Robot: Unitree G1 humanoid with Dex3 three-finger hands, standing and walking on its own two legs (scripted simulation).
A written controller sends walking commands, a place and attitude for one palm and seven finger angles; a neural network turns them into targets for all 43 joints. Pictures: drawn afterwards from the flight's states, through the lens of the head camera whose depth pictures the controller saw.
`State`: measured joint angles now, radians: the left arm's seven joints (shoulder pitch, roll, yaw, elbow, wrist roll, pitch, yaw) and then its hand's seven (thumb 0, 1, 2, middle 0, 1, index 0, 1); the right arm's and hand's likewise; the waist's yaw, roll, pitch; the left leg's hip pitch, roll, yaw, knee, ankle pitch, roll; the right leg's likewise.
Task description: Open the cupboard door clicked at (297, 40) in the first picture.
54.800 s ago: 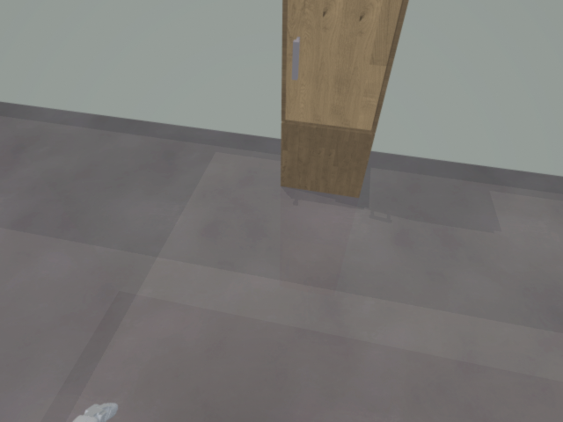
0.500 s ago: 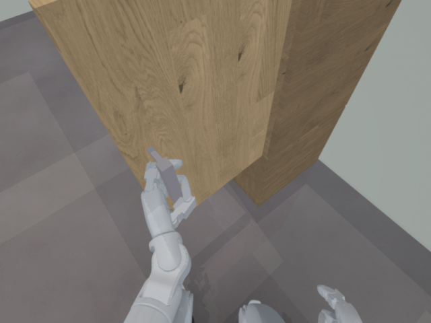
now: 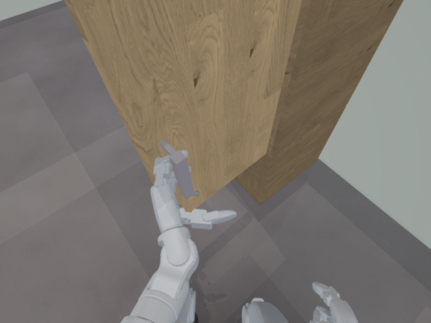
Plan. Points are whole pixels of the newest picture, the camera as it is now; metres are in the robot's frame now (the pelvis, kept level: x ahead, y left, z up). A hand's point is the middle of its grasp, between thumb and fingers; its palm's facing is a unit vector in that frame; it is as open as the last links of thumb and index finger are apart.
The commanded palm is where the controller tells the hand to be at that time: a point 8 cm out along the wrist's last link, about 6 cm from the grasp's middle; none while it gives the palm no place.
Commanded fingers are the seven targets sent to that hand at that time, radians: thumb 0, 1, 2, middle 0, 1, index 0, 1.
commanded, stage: open thumb and fingers to let go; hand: left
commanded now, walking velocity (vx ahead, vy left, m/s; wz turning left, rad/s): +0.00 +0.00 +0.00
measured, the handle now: (177, 170) +0.39 +0.09 +0.04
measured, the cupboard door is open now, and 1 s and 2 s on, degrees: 92 94 94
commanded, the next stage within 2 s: slide the hand sideways off the handle in 0.20 s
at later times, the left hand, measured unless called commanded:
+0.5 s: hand (191, 210) +0.31 +0.05 +0.03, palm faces -0.16 -0.98 -0.08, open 16.1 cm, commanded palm +0.30 +0.09 +0.03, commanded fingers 0.00 -0.50 0.30 -0.15 -0.30 -0.15 -0.30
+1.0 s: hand (174, 233) +0.27 +0.08 +0.03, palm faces -0.08 -1.00 +0.01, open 16.3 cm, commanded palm +0.25 +0.13 +0.03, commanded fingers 0.00 -0.50 0.30 -0.15 -0.30 -0.15 -0.30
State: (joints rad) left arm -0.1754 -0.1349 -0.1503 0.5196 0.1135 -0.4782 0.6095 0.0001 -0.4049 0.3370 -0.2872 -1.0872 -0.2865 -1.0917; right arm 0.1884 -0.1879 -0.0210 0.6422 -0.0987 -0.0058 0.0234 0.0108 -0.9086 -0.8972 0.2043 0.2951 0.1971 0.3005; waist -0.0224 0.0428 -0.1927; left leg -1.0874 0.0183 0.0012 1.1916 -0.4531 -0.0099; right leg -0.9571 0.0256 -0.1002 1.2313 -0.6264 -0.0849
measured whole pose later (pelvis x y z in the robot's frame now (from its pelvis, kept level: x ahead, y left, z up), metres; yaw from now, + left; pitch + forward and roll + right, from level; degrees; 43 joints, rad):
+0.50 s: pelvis -0.01 +0.02 +0.00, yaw +0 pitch +18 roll -2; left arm -0.18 0.05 -0.25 0.49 0.01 -0.51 0.17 -0.01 -0.50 0.30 -0.23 -0.41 -0.15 -0.42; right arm 0.21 -0.21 -0.01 0.59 -0.04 0.03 0.03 0.01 -0.91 -0.90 0.21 0.30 0.20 0.30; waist -0.02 0.06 -0.17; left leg -1.10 0.01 0.00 1.23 -0.46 0.02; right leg -0.95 0.02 -0.10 1.25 -0.62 -0.06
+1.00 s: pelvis +0.00 +0.03 +0.00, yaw -1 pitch +18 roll -1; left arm 0.14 0.04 -0.24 0.20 -0.02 -0.50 0.14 -0.01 -0.50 0.30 -0.15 -0.31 -0.16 -0.31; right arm 0.19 -0.21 0.00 0.49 -0.02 0.07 0.03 0.01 -0.91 -0.90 0.20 0.30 0.20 0.30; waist 0.01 0.05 -0.17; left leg -1.07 0.02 0.03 1.24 -0.49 0.03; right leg -0.94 0.02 -0.07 1.25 -0.64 -0.04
